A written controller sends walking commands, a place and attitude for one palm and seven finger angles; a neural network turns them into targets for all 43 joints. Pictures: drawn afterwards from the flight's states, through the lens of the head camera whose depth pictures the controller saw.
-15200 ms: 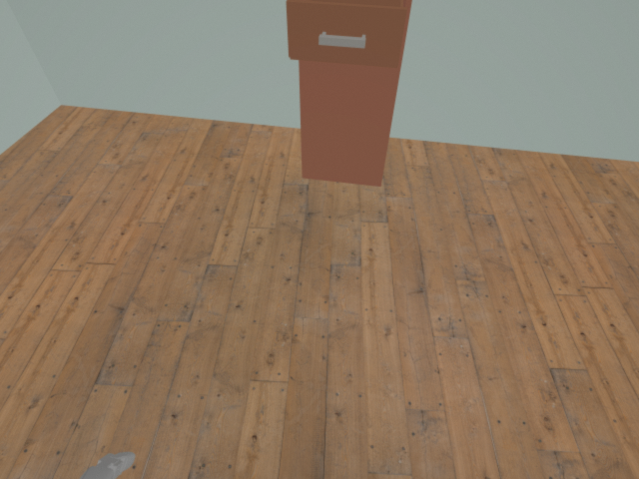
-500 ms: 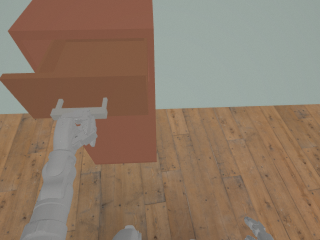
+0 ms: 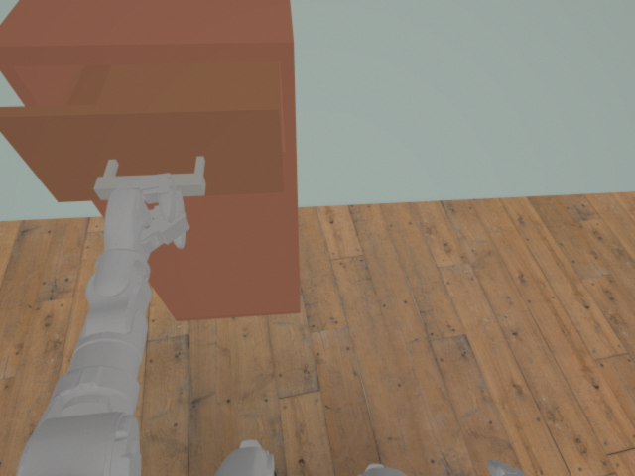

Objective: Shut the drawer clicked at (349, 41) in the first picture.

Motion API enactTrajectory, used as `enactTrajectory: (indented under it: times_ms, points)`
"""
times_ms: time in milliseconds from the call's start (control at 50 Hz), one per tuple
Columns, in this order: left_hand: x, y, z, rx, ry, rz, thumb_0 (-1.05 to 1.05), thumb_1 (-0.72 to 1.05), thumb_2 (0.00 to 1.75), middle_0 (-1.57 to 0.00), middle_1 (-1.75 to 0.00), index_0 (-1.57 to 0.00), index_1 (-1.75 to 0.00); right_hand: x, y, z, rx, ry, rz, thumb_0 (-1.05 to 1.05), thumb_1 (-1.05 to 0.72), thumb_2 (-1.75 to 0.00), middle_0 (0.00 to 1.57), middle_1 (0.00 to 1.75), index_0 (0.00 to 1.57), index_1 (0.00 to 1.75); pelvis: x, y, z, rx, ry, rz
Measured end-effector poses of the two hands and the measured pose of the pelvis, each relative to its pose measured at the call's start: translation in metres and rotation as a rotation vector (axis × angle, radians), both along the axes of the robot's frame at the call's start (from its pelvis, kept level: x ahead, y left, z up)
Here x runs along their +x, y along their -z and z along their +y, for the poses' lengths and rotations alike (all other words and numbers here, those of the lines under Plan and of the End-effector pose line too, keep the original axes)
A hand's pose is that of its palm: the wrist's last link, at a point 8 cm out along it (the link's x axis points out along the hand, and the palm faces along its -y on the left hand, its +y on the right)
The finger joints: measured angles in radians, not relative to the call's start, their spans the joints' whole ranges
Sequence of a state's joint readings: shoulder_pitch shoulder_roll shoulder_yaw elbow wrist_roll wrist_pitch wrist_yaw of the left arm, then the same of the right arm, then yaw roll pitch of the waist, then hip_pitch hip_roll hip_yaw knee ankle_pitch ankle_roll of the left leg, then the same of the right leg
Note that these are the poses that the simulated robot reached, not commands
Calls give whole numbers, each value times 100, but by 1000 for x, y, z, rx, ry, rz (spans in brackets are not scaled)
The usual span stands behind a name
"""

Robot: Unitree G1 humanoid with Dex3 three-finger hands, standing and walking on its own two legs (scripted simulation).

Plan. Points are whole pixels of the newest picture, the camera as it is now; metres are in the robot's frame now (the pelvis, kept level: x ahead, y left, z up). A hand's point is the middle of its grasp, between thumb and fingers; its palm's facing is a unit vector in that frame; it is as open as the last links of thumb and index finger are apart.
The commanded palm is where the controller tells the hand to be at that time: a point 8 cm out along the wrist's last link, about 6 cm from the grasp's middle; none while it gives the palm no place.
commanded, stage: push the drawer shut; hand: left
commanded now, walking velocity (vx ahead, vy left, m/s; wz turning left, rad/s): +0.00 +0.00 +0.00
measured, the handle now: (154, 175) +0.49 +0.22 +0.07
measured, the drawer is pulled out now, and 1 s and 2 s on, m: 0.10 0.00 0.00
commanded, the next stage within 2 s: pull the fist back off the drawer in 1.58 s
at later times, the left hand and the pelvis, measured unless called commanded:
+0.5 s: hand (185, 179) +0.49 +0.18 +0.07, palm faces +0.08 -1.00 -0.02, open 3.2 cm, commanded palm +0.47 +0.23 +0.08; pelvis +0.00 +0.00 -0.01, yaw -1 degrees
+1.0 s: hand (181, 159) +0.53 +0.19 +0.07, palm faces +0.08 -1.00 -0.01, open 3.1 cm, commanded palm +0.52 +0.24 +0.08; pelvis +0.00 +0.01 -0.02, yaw -2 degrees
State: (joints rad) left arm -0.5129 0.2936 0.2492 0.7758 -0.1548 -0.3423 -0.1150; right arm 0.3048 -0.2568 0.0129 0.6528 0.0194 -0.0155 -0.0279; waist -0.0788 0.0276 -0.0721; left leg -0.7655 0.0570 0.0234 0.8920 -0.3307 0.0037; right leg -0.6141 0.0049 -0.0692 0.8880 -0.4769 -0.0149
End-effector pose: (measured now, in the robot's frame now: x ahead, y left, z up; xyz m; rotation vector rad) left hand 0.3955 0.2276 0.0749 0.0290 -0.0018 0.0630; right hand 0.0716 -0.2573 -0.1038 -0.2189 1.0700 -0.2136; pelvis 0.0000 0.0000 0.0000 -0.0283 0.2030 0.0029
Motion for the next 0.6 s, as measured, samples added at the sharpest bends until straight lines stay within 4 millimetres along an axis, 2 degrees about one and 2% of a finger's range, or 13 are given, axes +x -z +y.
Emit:
enactTrajectory:
  times_ms: [600]
  points:
    - [80,-1,6,-13,-11,19,2,77,87,-140,-160,-140,-160,-66,11,-8,-25,101,210,1,-90,-90,20,30,20,30,2,13,-1,-14,19,102]
